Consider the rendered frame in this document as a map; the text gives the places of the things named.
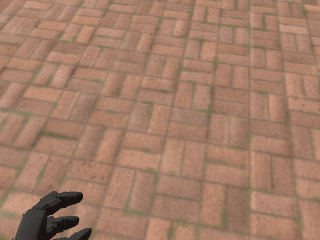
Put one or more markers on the left robot hand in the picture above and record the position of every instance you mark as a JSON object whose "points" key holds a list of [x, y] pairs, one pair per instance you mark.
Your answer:
{"points": [[36, 225]]}

